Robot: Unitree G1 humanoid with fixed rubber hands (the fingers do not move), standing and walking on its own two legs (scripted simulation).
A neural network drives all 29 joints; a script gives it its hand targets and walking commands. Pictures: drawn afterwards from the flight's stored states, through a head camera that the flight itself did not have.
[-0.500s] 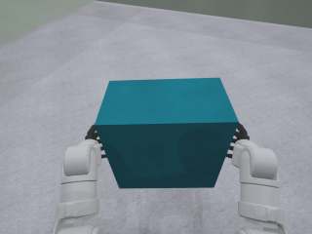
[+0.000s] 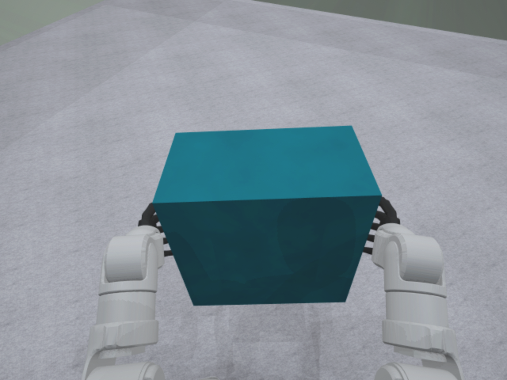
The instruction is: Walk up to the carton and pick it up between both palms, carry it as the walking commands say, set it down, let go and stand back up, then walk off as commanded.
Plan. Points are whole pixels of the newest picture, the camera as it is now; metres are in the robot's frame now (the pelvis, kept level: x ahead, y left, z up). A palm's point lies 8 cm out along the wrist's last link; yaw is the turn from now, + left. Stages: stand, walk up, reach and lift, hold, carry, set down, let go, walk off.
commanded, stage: carry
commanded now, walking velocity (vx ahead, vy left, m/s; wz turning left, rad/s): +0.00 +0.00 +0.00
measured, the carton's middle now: (266, 223) +0.37 +0.01 +0.02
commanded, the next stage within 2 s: none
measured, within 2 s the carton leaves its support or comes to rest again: neither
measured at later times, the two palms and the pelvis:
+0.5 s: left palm (161, 237) +0.31 +0.17 +0.07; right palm (401, 239) +0.31 -0.20 +0.08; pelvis +0.01 -0.02 +0.00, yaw +2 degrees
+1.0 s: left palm (157, 297) +0.22 +0.16 +0.06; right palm (382, 229) +0.34 -0.19 +0.05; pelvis +0.04 -0.09 -0.02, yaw +19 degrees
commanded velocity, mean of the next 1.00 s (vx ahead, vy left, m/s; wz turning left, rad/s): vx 0.00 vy -0.16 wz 0.47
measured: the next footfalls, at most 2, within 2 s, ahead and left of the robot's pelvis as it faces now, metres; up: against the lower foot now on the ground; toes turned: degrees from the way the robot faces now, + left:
left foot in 1.12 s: +0.04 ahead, -0.01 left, +0.00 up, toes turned +23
right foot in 1.32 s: +0.14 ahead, -0.24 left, +0.00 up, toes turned +33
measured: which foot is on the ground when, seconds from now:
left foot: down 0.00-0.92, up 0.94-1.00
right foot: down 0.00-1.00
